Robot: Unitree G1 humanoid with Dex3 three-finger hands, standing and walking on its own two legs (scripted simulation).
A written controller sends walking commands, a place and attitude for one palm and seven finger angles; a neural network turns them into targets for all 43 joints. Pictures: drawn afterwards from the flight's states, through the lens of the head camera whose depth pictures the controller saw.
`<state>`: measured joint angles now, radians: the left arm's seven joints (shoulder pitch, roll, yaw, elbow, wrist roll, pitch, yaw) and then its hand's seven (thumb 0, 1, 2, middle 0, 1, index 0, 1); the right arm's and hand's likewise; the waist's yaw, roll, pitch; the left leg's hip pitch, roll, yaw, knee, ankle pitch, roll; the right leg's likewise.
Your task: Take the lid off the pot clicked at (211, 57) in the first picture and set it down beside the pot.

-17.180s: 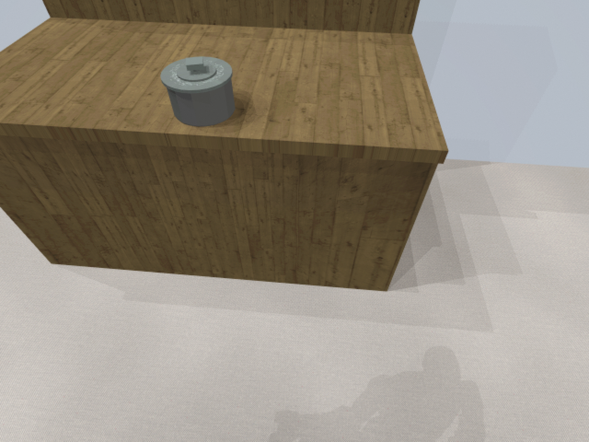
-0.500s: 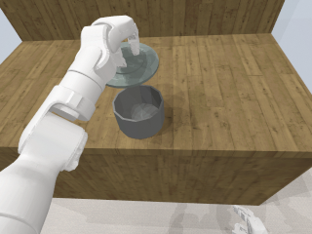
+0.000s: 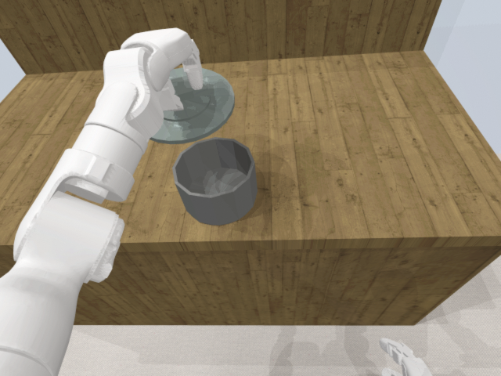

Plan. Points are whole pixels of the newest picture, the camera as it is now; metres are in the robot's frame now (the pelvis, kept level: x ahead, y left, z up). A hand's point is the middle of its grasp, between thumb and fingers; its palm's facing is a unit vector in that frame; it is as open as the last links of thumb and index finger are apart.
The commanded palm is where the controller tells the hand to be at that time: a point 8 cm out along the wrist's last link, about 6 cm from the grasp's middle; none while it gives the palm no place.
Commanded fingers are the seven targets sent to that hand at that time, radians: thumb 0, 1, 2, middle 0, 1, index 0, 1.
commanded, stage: move the lid sideways beside the pot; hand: left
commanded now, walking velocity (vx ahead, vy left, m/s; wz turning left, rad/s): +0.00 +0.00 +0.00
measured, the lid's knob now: (178, 89) +0.50 +0.11 +0.21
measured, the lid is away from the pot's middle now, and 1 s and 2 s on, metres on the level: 0.03 0.17 0.24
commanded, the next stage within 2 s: lower the lid onto the table in 1.72 s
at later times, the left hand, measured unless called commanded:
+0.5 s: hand (125, 94) +0.47 +0.19 +0.22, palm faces -0.25 -0.04 -0.97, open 7.3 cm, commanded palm +0.45 +0.20 +0.30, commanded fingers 0.00 0.70 0.91 -0.84 -1.00 -0.87 -1.02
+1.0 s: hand (81, 103) +0.46 +0.25 +0.22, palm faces -0.27 -0.06 -0.96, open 7.3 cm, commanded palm +0.45 +0.26 +0.30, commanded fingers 0.00 0.70 0.91 -0.84 -1.00 -0.87 -1.02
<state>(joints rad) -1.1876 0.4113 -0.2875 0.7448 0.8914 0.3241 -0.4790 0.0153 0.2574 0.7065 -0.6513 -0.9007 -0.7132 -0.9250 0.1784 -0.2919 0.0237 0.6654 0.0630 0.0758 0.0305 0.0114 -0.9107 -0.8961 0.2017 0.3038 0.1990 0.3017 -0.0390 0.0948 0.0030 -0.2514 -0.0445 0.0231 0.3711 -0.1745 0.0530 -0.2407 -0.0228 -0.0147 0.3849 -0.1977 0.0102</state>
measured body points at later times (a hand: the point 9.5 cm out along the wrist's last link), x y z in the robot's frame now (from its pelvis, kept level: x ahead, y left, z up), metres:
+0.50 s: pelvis +0.00 +0.00 +0.00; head +0.04 -0.02 +0.45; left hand +0.48 +0.19 +0.28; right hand +0.13 -0.26 -0.12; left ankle +0.01 +0.09 -0.74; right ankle +0.00 -0.13 -0.74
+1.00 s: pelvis +0.00 +0.01 +0.00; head +0.05 +0.00 +0.45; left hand +0.47 +0.25 +0.27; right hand +0.14 -0.25 -0.12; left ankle +0.01 +0.09 -0.74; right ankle +0.00 -0.13 -0.74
